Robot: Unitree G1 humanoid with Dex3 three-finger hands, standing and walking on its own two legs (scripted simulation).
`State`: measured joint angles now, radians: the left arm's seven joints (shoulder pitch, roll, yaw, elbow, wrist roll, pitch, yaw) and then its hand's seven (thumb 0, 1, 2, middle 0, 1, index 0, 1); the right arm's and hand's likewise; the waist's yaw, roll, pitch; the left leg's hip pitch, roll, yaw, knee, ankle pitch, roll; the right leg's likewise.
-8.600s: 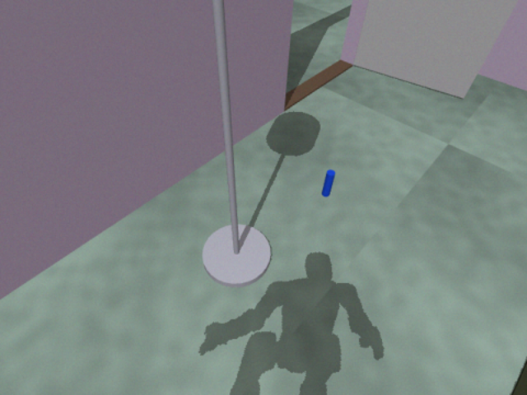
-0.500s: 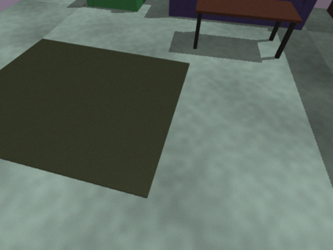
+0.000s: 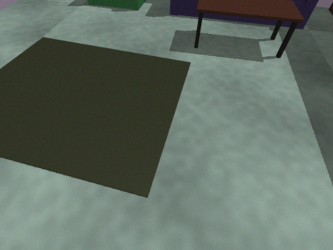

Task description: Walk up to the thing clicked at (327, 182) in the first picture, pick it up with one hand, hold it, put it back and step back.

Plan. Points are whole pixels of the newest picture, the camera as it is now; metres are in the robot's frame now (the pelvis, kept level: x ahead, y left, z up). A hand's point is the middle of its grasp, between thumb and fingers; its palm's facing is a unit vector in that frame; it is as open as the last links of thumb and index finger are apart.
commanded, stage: walk up
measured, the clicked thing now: out of the picture -0.25 +1.13 -0.70
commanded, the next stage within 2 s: none
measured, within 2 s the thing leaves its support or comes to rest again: neither
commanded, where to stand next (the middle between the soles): +0.51 +0.00 m, yaw -1 degrees
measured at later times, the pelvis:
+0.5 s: pelvis +0.13 -0.04 -0.01, yaw -2 degrees
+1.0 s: pelvis +0.32 +0.00 -0.01, yaw -3 degrees
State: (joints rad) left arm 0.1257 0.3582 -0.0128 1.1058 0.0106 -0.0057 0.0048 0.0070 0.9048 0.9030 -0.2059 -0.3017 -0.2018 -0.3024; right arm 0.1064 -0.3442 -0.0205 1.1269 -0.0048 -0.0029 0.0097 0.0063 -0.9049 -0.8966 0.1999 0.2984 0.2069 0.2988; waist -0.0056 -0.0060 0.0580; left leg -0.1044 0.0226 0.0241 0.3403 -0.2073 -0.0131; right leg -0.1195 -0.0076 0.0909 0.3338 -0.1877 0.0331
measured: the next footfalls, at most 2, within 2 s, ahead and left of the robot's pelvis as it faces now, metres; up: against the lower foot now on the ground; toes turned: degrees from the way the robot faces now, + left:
left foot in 0.62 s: +0.34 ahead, +0.10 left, +0.00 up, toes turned +2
right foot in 1.08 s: +0.48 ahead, -0.14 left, +0.00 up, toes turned -5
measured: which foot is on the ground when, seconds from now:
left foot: down 0.00-0.24, up 0.26-0.60, down 0.62-1.00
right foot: down 0.00-0.66, up 0.68-1.00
